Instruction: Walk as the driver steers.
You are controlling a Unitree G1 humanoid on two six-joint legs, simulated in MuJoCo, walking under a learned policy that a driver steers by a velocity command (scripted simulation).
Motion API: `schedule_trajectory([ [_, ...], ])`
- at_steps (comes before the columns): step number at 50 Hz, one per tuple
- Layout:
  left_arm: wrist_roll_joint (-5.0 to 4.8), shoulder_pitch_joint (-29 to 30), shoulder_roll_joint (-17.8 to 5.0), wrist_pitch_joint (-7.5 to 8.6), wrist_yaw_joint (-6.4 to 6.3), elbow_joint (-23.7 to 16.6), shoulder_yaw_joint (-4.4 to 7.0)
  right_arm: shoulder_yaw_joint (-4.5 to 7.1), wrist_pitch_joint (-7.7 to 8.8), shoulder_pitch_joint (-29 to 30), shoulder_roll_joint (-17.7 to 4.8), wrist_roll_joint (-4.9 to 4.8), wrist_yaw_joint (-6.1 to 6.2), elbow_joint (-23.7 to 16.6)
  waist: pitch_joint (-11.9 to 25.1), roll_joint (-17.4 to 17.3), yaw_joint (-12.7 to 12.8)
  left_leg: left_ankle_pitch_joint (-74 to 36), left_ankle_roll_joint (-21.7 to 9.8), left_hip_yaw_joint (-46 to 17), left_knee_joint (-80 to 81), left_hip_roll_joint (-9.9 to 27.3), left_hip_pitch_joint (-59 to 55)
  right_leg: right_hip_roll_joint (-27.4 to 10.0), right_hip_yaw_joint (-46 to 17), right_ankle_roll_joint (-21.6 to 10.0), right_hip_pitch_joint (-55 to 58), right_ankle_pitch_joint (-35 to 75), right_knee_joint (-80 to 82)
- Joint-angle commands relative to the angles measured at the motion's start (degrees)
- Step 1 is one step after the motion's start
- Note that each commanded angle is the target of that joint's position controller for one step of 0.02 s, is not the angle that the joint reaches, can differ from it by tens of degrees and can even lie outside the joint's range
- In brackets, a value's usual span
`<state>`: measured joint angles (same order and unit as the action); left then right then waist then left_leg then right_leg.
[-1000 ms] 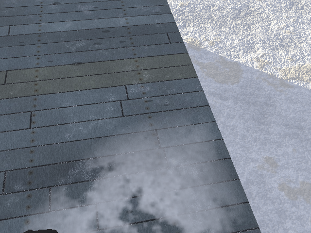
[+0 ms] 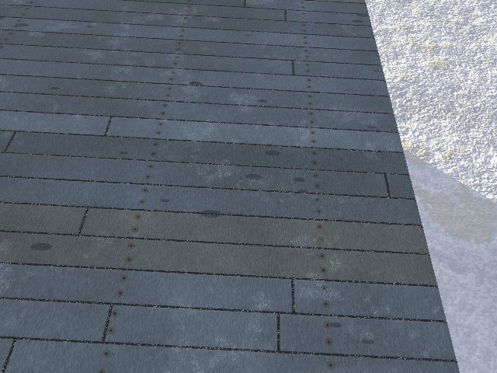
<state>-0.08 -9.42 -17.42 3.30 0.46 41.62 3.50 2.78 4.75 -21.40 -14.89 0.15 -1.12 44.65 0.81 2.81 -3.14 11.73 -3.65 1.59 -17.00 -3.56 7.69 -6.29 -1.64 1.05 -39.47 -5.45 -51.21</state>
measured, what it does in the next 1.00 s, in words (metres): walks ahead: right foot, then left foot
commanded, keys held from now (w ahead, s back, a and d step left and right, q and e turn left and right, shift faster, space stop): w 0.70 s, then w+e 0.30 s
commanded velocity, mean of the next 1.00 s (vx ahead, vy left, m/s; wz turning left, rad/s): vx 0.50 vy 0.00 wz -0.07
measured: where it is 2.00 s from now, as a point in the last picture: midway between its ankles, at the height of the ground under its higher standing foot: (279, 209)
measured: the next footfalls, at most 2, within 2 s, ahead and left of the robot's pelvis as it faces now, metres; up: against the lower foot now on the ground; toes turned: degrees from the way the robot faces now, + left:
right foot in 0.24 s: +0.32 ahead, -0.14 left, +0.00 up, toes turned -2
left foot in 0.76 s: +0.60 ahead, +0.11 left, +0.00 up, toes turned +0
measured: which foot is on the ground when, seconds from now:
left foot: down 0.00-0.26, up 0.28-0.74, down 0.76-1.00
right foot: up 0.00-0.22, down 0.24-0.76, up 0.78-1.00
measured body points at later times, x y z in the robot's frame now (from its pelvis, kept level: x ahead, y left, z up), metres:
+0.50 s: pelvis +0.28 -0.05 +0.00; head +0.30 -0.06 +0.45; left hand +0.34 +0.22 -0.12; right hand +0.42 -0.32 -0.11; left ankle +0.36 +0.12 -0.67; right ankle +0.28 -0.14 -0.75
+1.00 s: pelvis +0.55 +0.02 +0.00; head +0.58 +0.03 +0.45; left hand +0.69 +0.29 -0.12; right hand +0.60 -0.26 -0.12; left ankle +0.56 +0.11 -0.75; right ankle +0.57 -0.15 -0.66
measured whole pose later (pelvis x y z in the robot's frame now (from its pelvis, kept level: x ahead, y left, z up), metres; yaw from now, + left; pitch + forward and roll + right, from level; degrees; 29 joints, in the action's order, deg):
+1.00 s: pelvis +0.55 +0.02 +0.00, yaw -6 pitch +1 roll +1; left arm -1.7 -14.4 -17.6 1.6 -0.2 45.4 4.0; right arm 3.3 5.9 -15.7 -14.5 0.9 -0.8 47.3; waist -1.2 3.2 -1.6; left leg 10.5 -2.6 7.8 -19.2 -1.4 10.0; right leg -5.3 -3.9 -0.1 -35.3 -13.7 -63.0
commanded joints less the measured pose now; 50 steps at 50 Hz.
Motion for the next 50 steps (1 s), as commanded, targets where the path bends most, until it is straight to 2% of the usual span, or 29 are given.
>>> schedule_trajectory([
  [1, -0.10, 4.0, -0.6, 0.95, 0.44, -4.1, -0.48, 2.11, 0.91, 2.6, -9.1, -0.52, 0.60, -3.1, -1.9, -5.6, 0.8, -17.1, -8.5, -8.4, 7.8, 14.1, -0.2, 0.2, -0.1, -0.2, 0.0, 8.6, 9.6],
  [5, -0.67, 11.6, -0.8, 1.58, 1.55, -6.9, -0.82, 2.32, 0.12, -2.3, -10.3, -1.09, 0.74, -0.1, -4.0, -5.3, -2.0, -15.0, -8.0, -8.1, 6.5, 15.6, -4.8, 2.0, 1.0, -1.3, 0.2, 10.4, 17.3],
  [8, -0.77, 13.7, -1.4, 2.05, 2.51, -8.5, -0.81, 2.54, -0.84, -3.9, -10.9, -1.24, 1.05, 1.6, -4.4, -6.2, -1.8, -19.3, -7.1, -8.8, 3.3, 17.5, -9.7, 3.2, 1.5, -3.3, 0.5, 5.2, 20.6],
  [10, -0.72, 10.1, -2.9, 2.15, 2.68, -8.1, -0.05, 2.89, -1.32, -2.7, -12.0, -1.09, 1.49, 1.8, -1.8, -7.4, 0.9, -31.6, -5.7, -8.1, -1.5, 17.4, -11.1, 5.4, 3.3, -5.0, 7.9, 1.6, 22.2],
  [11, -0.40, 4.2, -4.5, 2.15, 2.34, -6.7, 0.92, 2.85, -1.54, -1.7, -12.1, -1.19, 1.66, 1.8, 2.2, -7.7, 4.4, -41.2, -4.6, -6.3, -8.0, 15.6, -10.2, 7.2, 5.2, -6.5, 17.1, 2.2, 23.7],
  [12, -0.23, -5.1, -7.5, 1.98, 1.64, -4.4, 2.24, 2.20, -1.39, -1.5, -10.7, -1.05, 1.89, 1.1, 8.7, -7.0, 8.5, -40.8, -2.8, -4.2, -18.8, 13.0, -4.1, 5.2, 3.5, -8.7, 32.3, 5.2, 22.1],
  [13, 1.04, -13.9, -12.8, 1.68, 0.96, -3.4, 3.47, 0.54, -0.51, -5.3, -5.9, -0.24, 1.73, -0.8, 18.9, 1.8, 9.4, -20.5, 0.9, -1.4, -40.5, 6.9, 16.3, -9.5, -16.8, -16.2, 56.8, 5.7, 20.1],
  [14, -0.34, -17.0, -11.5, 1.21, 0.89, -1.6, 3.33, -0.55, 0.47, -7.8, -3.6, -0.32, 1.04, 0.4, 25.2, 11.7, 9.1, 19.9, 3.1, -5.6, -56.0, -0.6, 29.9, -17.1, -39.0, -22.8, 65.7, -3.3, 28.6],
  [15, -0.97, -14.7, -8.1, 0.74, 0.75, -1.8, 2.14, 1.01, 1.30, -3.5, -9.2, -1.61, 0.39, -0.5, 18.5, 6.3, 10.1, 20.0, 2.5, -9.8, -61.2, 2.9, 36.8, -15.3, -36.3, -20.2, 61.3, -12.3, 31.6],
  [16, -0.96, -10.8, -6.7, 0.56, 0.54, -2.3, 1.64, 1.08, 1.67, 2.3, -9.7, -2.36, 0.15, -2.5, 10.6, 3.1, 9.1, 15.3, 2.2, -7.6, -60.1, 5.8, 38.6, -13.2, -28.1, -17.8, 52.6, -12.9, 33.1],
  [17, -0.53, -7.2, -5.1, 0.87, 0.74, -2.4, 1.08, 0.91, 1.51, 5.2, -8.7, -1.41, 0.41, -3.3, 4.8, -1.3, 6.8, 10.7, 2.3, -6.2, -55.7, 8.1, 37.1, -11.1, -23.1, -16.5, 43.0, -9.2, 35.6],
  [18, 0.09, -4.8, -3.6, 1.34, 1.01, -2.7, 0.60, 1.23, 0.94, 5.5, -8.3, -0.38, 0.71, -3.3, 2.3, -1.2, 4.7, 7.7, 2.4, -6.5, -52.1, 9.9, 33.6, -9.2, -19.6, -15.6, 36.3, -5.0, 37.6],
  [19, 0.50, -3.6, -3.3, 1.66, 1.19, -2.6, 0.55, 1.10, 0.31, 3.5, -7.3, -0.29, 0.75, -2.9, 1.7, 0.8, 2.9, 6.3, 2.9, -6.7, -50.4, 10.7, 29.8, -8.2, -17.4, -15.7, 32.0, -2.2, 39.3],
  [22, -0.12, -3.7, -4.4, 2.76, 1.28, -1.0, 1.01, 0.65, -1.08, 3.1, -5.0, -0.07, 1.25, -2.7, 0.0, 1.2, 1.4, 2.9, 4.3, -5.8, -45.1, 11.3, 28.5, -6.8, -11.1, -16.4, 26.9, 2.7, 42.9],
  [24, -0.13, -5.5, -5.8, 2.78, 0.80, 0.0, 1.47, 0.41, -1.06, 7.5, -4.5, 0.21, 1.30, -4.0, -1.3, 0.4, 2.4, -3.6, 4.9, -5.6, -38.7, 11.7, 31.0, -6.3, -8.3, -15.9, 27.4, 5.5, 43.9],
  [28, -0.57, -8.5, -7.2, 1.78, 0.02, 1.5, 1.79, -0.19, 0.00, 15.7, -3.0, -0.29, 0.47, -5.6, -2.5, 0.5, 5.3, -15.5, 4.5, -3.2, -23.6, 9.8, 28.1, -3.6, -2.6, -12.9, 28.3, 6.4, 43.9],
  [33, -0.99, -13.5, -8.5, 0.39, -0.21, 4.1, 2.22, -0.12, 0.82, 23.1, -3.9, -1.16, -0.98, -8.1, -4.3, 1.0, 7.9, -15.0, 3.4, -3.0, -14.7, 8.1, 28.5, -6.8, -3.6, -12.0, 36.5, 4.8, 40.8],
  [36, -1.33, -13.1, -9.1, -0.16, -0.70, 4.9, 2.44, 0.59, 1.08, 21.3, -5.9, -0.93, -1.48, -8.2, -3.1, 1.7, 5.6, -8.9, 1.2, -2.6, -11.6, 6.6, 22.9, -8.5, -5.4, -10.3, 39.7, 12.2, 35.8],
  [37, -1.55, -12.0, -9.6, -0.46, -0.77, 4.9, 2.35, 1.39, 1.16, 16.6, -7.0, -0.70, -1.23, -7.0, -0.6, 1.7, 2.6, -7.6, 0.1, -0.9, -9.6, 4.8, 15.9, -7.0, -4.4, -9.4, 39.5, 20.1, 30.5],
  [38, -1.16, -12.1, -7.9, -0.56, -0.84, 4.8, 1.65, 2.87, 1.22, 8.0, -10.0, -0.36, -0.64, -4.7, 5.2, 0.6, -1.3, -8.5, -1.7, -1.3, -9.9, 5.4, 2.4, -3.8, -2.4, -7.7, 35.3, 22.5, 20.1],
  [39, 0.58, -12.2, -4.0, -0.37, -0.91, 2.9, 0.01, 4.16, 1.03, -2.8, -14.9, 0.50, 0.10, -3.2, 15.3, -7.2, -4.9, -11.3, -5.5, -14.1, -12.2, 17.6, -15.7, 0.6, 0.6, -5.3, 23.3, 5.8, 1.0],
  [40, -0.47, -19.4, 1.3, 0.73, -0.61, 2.4, -1.44, 4.63, 0.54, -4.1, -17.4, 0.38, -0.12, -2.1, 21.6, -22.2, -1.1, 2.1, -13.1, -38.2, -5.4, 27.8, -30.7, 9.2, -0.6, -2.5, 2.6, -27.6, -15.9],
  [41, -1.84, -15.5, -5.5, 1.38, -0.53, 3.4, 0.18, 3.21, 0.46, -3.4, -11.4, -0.16, -0.06, -2.9, 17.6, -14.6, -3.7, 9.4, -11.0, -38.1, -2.1, 26.2, -27.1, 6.3, -6.6, -2.6, -3.0, -27.4, -21.9],
  [42, -2.60, -10.5, -7.7, 1.65, -0.45, 1.9, 1.02, 2.47, 0.57, 0.0, -9.3, -0.30, 0.20, -2.9, 10.0, -11.9, -3.3, 7.9, -8.6, -29.5, -1.0, 24.6, -20.3, 4.0, -5.7, -3.0, -5.6, -21.9, -22.4],
  [43, -2.27, -8.2, -6.9, 1.51, -0.71, 1.5, 0.98, 2.00, 0.71, 3.8, -8.0, -0.01, 0.23, -3.2, 6.4, -8.2, -1.5, 3.1, -7.6, -23.9, 0.7, 22.6, -13.1, 1.6, -4.6, -2.7, -3.5, -17.0, -20.4],
  [44, -1.62, -7.3, -6.3, 1.05, -0.81, 1.4, 1.23, 1.62, 0.89, 6.6, -6.4, 0.19, 0.16, -3.1, 3.0, -8.0, 0.0, -0.1, -7.2, -19.3, 2.9, 20.7, -7.5, 0.2, -4.6, -2.3, -1.9, -13.7, -17.7],
  [46, -1.82, -9.7, -4.2, -0.37, -0.65, 2.0, 1.26, 1.56, 1.72, 9.0, -5.2, 0.79, 0.17, -2.6, 1.6, -9.7, 2.6, -5.1, -7.0, -13.0, 6.4, 19.0, -1.6, -1.4, -4.8, -1.8, 3.4, -10.3, -15.8],
  [48, -1.75, -9.2, -2.6, -1.55, -0.77, 1.7, 1.16, 1.99, 2.38, 9.7, -6.2, 0.82, 0.33, -1.6, -0.5, -8.3, 3.7, -10.2, -7.4, -8.1, 8.5, 19.1, 1.0, -1.6, -4.9, -1.2, 2.7, -7.9, -14.2],
  [50, -1.34, -6.8, -2.2, -1.97, -0.79, 0.7, 1.18, 2.36, 2.46, 9.2, -6.8, 0.88, 0.75, -0.6, -2.0, -6.8, 3.4, -14.1, -7.4, -3.8, 9.3, 18.8, 0.3, -1.6, -5.3, -0.4, -0.2, -3.6, -10.1],
])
